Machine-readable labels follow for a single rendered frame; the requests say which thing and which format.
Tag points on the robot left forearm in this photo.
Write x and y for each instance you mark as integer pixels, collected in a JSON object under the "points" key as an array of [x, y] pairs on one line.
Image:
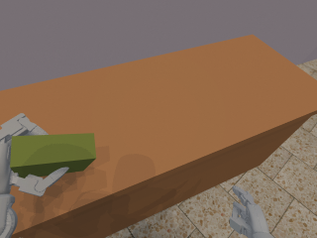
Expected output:
{"points": [[8, 216]]}

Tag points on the left robot hand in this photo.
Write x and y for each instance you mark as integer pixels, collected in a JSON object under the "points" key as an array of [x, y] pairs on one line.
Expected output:
{"points": [[20, 125]]}

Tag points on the sponge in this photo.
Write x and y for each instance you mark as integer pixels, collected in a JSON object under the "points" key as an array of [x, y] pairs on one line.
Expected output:
{"points": [[41, 155]]}

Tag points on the table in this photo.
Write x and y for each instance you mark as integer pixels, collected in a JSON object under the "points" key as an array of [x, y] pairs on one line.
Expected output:
{"points": [[165, 128]]}

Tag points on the right robot hand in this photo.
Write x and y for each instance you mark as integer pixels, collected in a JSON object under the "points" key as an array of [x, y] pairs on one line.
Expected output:
{"points": [[252, 218]]}

